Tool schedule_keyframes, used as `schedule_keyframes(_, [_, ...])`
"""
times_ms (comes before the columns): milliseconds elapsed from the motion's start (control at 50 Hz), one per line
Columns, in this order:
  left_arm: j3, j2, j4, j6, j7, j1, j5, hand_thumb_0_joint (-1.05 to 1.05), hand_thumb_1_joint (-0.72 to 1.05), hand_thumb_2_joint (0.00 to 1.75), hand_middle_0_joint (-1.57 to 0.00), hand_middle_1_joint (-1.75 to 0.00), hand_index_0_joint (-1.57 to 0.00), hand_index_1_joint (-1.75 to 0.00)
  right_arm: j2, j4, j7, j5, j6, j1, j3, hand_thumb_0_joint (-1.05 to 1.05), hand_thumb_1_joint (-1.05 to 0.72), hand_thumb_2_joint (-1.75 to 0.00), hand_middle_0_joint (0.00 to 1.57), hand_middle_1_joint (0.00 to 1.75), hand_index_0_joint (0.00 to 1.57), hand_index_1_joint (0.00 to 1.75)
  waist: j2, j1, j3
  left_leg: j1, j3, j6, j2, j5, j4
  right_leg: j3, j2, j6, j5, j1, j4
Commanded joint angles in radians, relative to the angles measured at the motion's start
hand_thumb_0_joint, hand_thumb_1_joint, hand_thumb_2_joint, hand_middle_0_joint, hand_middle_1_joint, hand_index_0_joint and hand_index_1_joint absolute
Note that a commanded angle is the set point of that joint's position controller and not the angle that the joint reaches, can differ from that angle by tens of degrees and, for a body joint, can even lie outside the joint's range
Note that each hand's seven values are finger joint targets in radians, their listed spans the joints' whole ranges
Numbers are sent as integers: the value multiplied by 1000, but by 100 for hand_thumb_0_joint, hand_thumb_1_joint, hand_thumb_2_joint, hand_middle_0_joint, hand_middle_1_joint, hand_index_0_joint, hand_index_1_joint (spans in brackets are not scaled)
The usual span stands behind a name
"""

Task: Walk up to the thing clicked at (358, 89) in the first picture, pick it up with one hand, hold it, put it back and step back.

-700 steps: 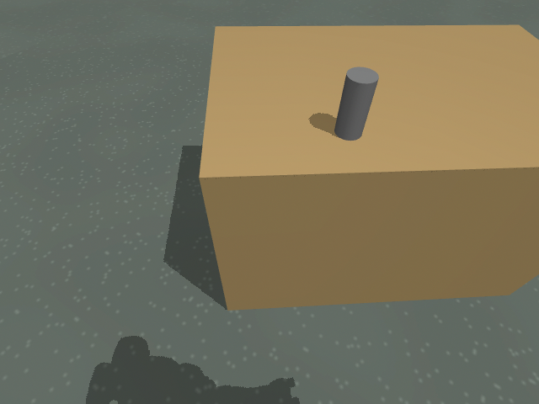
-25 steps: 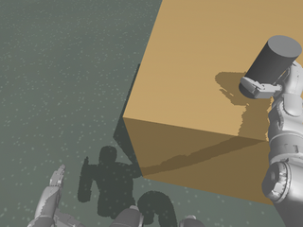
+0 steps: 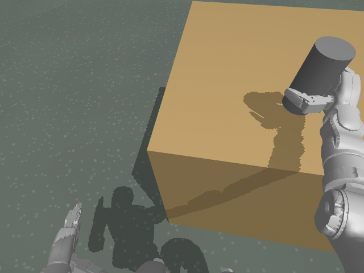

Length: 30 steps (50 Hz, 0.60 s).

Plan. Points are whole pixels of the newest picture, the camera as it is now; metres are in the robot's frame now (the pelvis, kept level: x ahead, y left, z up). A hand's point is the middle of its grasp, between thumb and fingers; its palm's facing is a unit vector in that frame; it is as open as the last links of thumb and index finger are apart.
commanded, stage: settle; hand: right
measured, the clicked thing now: (313, 79) +0.49 -0.21 +0.15
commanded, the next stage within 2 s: lift in 0.28 s
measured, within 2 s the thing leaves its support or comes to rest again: neither
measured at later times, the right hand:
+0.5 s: hand (315, 78) +0.49 -0.21 +0.15, palm faces +0.21 +0.98 -0.01, open 9.8 cm
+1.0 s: hand (338, 59) +0.44 -0.19 +0.24, palm faces +0.18 +0.98 +0.01, open 9.8 cm
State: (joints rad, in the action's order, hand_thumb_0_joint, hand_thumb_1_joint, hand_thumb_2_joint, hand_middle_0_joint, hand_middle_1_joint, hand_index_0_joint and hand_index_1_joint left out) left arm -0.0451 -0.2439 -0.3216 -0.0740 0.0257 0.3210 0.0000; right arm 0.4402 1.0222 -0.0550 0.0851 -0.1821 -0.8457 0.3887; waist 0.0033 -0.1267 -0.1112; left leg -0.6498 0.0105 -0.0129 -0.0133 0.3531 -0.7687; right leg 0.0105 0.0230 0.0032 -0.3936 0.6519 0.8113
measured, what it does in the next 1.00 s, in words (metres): stands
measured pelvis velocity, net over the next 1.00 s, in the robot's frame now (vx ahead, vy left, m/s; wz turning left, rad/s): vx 0.01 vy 0.00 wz -0.01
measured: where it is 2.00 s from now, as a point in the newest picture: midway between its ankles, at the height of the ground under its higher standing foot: outside the picture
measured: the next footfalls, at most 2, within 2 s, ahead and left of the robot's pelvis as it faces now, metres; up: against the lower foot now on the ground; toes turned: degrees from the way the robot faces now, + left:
none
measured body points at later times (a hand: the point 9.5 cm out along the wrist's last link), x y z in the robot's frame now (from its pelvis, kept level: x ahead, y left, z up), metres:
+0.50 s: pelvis +0.01 +0.00 +0.01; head +0.07 +0.00 +0.45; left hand +0.14 +0.27 -0.06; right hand +0.48 -0.26 +0.15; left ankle +0.01 +0.13 -0.70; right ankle +0.00 -0.12 -0.70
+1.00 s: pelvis +0.01 +0.00 +0.02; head +0.02 +0.01 +0.47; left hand +0.17 +0.26 -0.04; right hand +0.42 -0.25 +0.24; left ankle +0.01 +0.13 -0.70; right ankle +0.00 -0.12 -0.70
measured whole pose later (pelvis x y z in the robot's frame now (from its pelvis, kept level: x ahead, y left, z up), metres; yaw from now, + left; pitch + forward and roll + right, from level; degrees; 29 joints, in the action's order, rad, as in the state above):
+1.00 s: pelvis +0.01 +0.00 +0.02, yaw -1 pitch +6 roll +0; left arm -0.07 -0.25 -0.38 -0.05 0.04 0.34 -0.04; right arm 0.31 0.48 -0.02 0.16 0.15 -0.66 0.30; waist 0.04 -0.02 -0.11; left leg -0.40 0.02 -0.02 0.01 0.33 -0.63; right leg 0.00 0.00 0.00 -0.35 0.39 0.64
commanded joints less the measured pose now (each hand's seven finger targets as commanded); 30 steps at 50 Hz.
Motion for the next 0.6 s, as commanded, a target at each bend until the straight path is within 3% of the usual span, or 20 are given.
schedule_keyframes(0, [-64, -128, 111, -42, 5, 0, 1, 0, -54, 5, -5, -5, -5, -5, 275, -260, 10, 8, -67, -483, 35, 0, -18, -127, 125, 139, 129, 139, 125, 6, -390, 164, -23, 19, -12, -322, 73, -7, -9, -9, 355, -265, -84])
schedule_keyframes(60, [-93, -169, 182, -53, 13, -60, -2, 0, -55, 6, -5, -5, -5, -6, 280, -313, 3, 12, -71, -519, 26, 0, -20, -129, 126, 140, 130, 140, 96, -3, -507, 222, -23, 16, -14, -409, 64, -5, -6, -9, 445, -330, -68])
schedule_keyframes(100, [-100, -183, 196, -52, 18, -66, -7, 0, -56, 7, -5, -5, -4, -6, 281, -325, 4, 13, -66, -517, 27, 0, -22, -130, 126, 141, 131, 141, 63, 5, -522, 267, -25, 16, -12, -451, 61, -4, -8, -9, 465, -317, -76])
schedule_keyframes(120, [-109, -184, 168, -48, 19, -39, -10, 0, -56, 7, -5, -5, -4, -6, 275, -310, 5, 15, -62, -507, 25, 0, -20, -131, 126, 142, 131, 142, 70, 4, -513, 273, -25, 17, -12, -458, 62, -5, -8, -8, 472, -321, -81])
schedule_keyframes(180, [-70, -149, 174, -49, 21, -36, -15, 0, -57, 7, -5, -5, -4, -6, 249, -246, 3, 24, -47, -490, 25, 0, -20, -131, 127, 142, 131, 142, 15, -2, -456, 271, -23, 10, -10, -406, 93, -9, -9, -18, 381, -275, -98])
schedule_keyframes(220, [-29, -106, 165, -48, 17, -27, -17, 0, -57, 7, -5, -5, -4, -6, 268, -228, 4, 22, -46, -468, 39, 0, -22, -131, 128, 143, 133, 143, 17, 12, -408, 278, -19, 5, -5, -376, 105, -16, -13, -20, 344, -244, -112])
schedule_keyframes(260, [-35, -100, 98, -40, 13, 39, -14, 0, -56, 6, -5, -5, -4, -5, 279, -188, 2, 11, -42, -439, 38, 0, -24, -134, 128, 145, 132, 145, 49, 13, -354, 239, -12, 6, -2, -345, 114, -23, -16, -21, 321, -234, -117])
schedule_keyframes(280, [-15, -84, 98, -41, 9, 35, -12, 0, -55, 6, -5, -5, -4, -5, 260, -193, 1, 12, -37, -438, 28, 0, -22, -133, 126, 144, 131, 144, 51, 21, -324, 241, -6, 3, 1, -334, 120, -27, -20, -22, 304, -219, -123])
schedule_keyframes(320, [-57, -114, 79, -40, 9, 22, -11, 0, -55, 5, -5, -5, -5, -5, 268, -221, -3, 10, -34, -451, 28, 0, -22, -133, 125, 143, 130, 144, 67, 12, -348, 238, -2, 4, 1, -358, 113, -29, -20, -21, 323, -241, -119])
schedule_keyframes(360, [-48, -108, 64, -39, 2, 20, -6, 0, -55, 5, -5, -5, -4, -5, 266, -274, -5, 13, -29, -502, 22, 0, -22, -133, 125, 143, 130, 143, 122, 10, -385, 220, -7, 10, -3, -380, 106, -24, -19, -16, 371, -286, -111])
schedule_keyframes(400, [-93, -155, 67, -41, 6, -12, -9, 0, -55, 5, -5, -6, -5, -5, 272, -299, -4, 18, -27, -502, 23, 0, -12, -132, 125, 143, 130, 143, 118, 15, -425, 227, -17, 16, -7, -407, 98, -12, -12, -12, 425, -325, -112])
schedule_keyframes(440, [-98, -171, 132, -50, 12, -81, -12, 0, -55, 6, -5, -6, -5, -6, 250, -353, -5, 28, -26, -525, 7, 0, -14, -130, 123, 140, 128, 140, 89, 11, -484, 244, -31, 19, -14, -404, 99, 0, -4, -9, 457, -370, -117])
schedule_keyframes(460, [-86, -161, 138, -51, 13, -99, -14, 0, -55, 6, -5, -6, -5, -6, 272, -390, -1, 29, -29, -545, 20, 0, -13, -130, 123, 141, 128, 141, 94, 37, -510, 276, -27, 16, -9, -406, 104, -6, -8, -10, 445, -370, -116])
schedule_keyframes(480, [-78, -148, 132, -49, 16, -87, -19, 0, -56, 6, -5, -6, -5, -6, 246, -376, 0, 32, -27, -538, 4, 0, -14, -129, 123, 140, 128, 140, 64, 26, -514, 302, -27, 15, -8, -424, 104, -10, -10, -13, 434, -353, -121])
schedule_keyframes(520, [-51, -126, 163, -52, 20, -91, -22, 0, -56, 7, -5, -6, -4, -6, 210, -376, 2, 38, -16, -493, -14, 0, -12, -128, 123, 139, 127, 139, 54, 41, -514, 336, -35, 17, -9, -447, 104, -6, -9, -6, 477, -369, -135])
schedule_keyframes(540, [-91, -174, 141, -48, 26, -56, -22, 0, -55, 6, -5, -6, -5, -6, 258, -381, 9, 38, -9, -471, 23, 0, -13, -128, 124, 140, 128, 140, 55, 47, -537, 335, -33, 16, -8, -452, 106, -6, -9, -7, 483, -388, -135])
schedule_keyframes(560, [-48, -128, 155, -46, 26, -56, -24, 0, -55, 6, -5, -6, -5, -6, 230, -398, 9, 37, -5, -474, -8, 0, -15, -128, 124, 140, 129, 140, 56, 50, -495, 331, -36, 15, -7, -447, 114, -9, -9, -6, 485, -384, -140])
schedule_keyframes(580, [-70, -144, 122, -42, 28, -15, -24, 0, -55, 6, -5, -5, -4, -6, 239, -383, 14, 40, 7, -441, 14, 0, -15, -126, 123, 138, 128, 138, 61, 51, -480, 331, -34, 16, -4, -441, 120, -12, -10, -6, 473, -378, -146])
